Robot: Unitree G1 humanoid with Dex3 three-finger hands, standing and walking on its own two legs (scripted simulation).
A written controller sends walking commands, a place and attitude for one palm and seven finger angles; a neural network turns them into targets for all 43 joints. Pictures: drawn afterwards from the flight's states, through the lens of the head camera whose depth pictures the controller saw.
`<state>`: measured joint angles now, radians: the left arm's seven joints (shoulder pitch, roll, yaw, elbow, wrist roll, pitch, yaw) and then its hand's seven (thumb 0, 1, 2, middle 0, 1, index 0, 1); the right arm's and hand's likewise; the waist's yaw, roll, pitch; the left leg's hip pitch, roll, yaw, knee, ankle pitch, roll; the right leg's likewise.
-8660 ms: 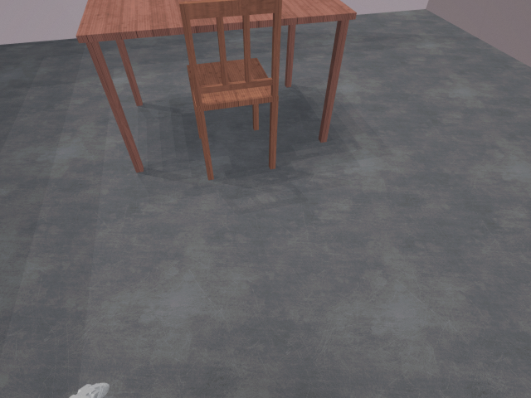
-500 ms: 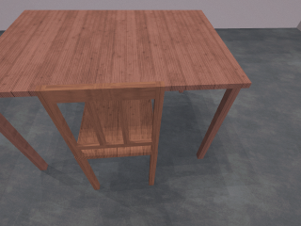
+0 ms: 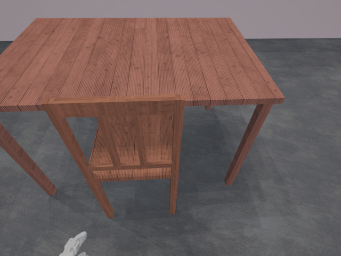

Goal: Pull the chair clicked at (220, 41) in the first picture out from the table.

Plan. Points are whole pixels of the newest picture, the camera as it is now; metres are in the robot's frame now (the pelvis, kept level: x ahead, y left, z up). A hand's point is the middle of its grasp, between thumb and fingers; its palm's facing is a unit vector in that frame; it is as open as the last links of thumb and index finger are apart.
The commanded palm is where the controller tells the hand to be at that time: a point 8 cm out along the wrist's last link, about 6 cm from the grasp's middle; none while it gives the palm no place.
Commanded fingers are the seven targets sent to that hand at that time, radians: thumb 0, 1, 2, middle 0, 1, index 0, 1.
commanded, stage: raise the hand toward the chair's back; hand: left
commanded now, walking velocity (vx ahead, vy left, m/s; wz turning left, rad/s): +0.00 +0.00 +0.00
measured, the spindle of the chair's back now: (109, 142) +0.47 +0.24 -0.08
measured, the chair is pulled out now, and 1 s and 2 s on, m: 0.00 0.00 0.00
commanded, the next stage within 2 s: aim the fingers beside a spindle in 1.98 s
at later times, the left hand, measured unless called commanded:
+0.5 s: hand (100, 249) +0.14 +0.16 -0.02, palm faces +0.16 -0.98 -0.09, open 11.0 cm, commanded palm +0.13 +0.22 -0.05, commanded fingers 0.00 0.15 0.58 -0.13 -0.18 -0.13 -0.18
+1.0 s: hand (98, 232) +0.19 +0.19 -0.06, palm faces +0.06 -1.00 -0.02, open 15.2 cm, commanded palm +0.16 +0.25 -0.04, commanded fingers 0.00 -0.43 0.33 -0.07 -0.09 -0.07 -0.09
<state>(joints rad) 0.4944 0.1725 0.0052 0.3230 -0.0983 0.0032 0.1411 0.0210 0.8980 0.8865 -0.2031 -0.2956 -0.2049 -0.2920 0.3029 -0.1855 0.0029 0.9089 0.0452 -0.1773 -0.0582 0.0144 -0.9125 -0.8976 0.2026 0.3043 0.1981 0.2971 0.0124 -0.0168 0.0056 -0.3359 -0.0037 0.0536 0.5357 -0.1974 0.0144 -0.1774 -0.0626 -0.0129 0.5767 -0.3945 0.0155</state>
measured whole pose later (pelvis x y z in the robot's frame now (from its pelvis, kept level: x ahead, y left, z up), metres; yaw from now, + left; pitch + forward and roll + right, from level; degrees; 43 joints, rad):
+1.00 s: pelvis -0.04 -0.01 -0.10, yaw +0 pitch +16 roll -3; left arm 0.38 0.21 0.17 0.02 -0.28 -0.41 -0.21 0.00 -0.21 0.42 -0.09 -0.13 -0.09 -0.12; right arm 0.20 -0.23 -0.04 0.60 0.02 -0.20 -0.08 0.02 -0.91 -0.90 0.20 0.30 0.20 0.30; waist 0.00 0.04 -0.14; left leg -1.08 0.06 -0.03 1.20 -0.40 0.00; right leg -0.87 0.00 -0.06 1.20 -0.62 0.01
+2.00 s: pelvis -0.03 -0.01 -0.08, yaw +0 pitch +14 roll -4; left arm 0.32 0.23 0.18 0.03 -0.25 -0.37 -0.15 -0.01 -0.50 0.30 -0.06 -0.08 -0.07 -0.08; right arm 0.22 -0.23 0.01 0.56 0.01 -0.16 -0.06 0.02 -0.90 -0.90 0.20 0.30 0.20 0.30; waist -0.01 0.05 -0.14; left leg -0.99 0.06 -0.04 1.12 -0.39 0.00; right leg -0.77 0.00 -0.07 1.11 -0.59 0.01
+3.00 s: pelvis -0.03 +0.00 -0.10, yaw -1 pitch +19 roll -4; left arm -0.03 0.25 0.24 0.34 -0.23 -0.42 -0.15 -0.01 -0.50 0.30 -0.06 -0.08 -0.06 -0.08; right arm 0.21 -0.23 0.01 0.60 0.00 -0.10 -0.05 0.02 -0.91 -0.90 0.20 0.30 0.20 0.30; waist -0.03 0.03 -0.17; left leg -1.14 0.07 -0.02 1.22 -0.42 0.01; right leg -0.93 0.01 -0.04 1.22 -0.62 0.02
